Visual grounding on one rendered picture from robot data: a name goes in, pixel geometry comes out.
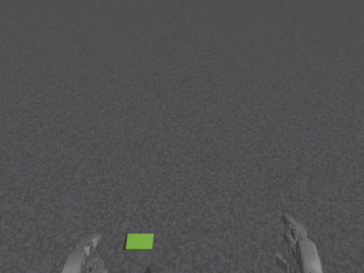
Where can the left robot hand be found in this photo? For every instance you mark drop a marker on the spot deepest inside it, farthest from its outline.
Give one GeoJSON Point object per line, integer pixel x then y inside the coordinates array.
{"type": "Point", "coordinates": [76, 261]}

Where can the right robot hand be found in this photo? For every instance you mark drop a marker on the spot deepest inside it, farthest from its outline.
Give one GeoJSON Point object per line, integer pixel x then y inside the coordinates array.
{"type": "Point", "coordinates": [303, 249]}

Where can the small box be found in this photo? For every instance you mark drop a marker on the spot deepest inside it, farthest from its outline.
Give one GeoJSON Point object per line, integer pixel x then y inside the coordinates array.
{"type": "Point", "coordinates": [140, 242]}

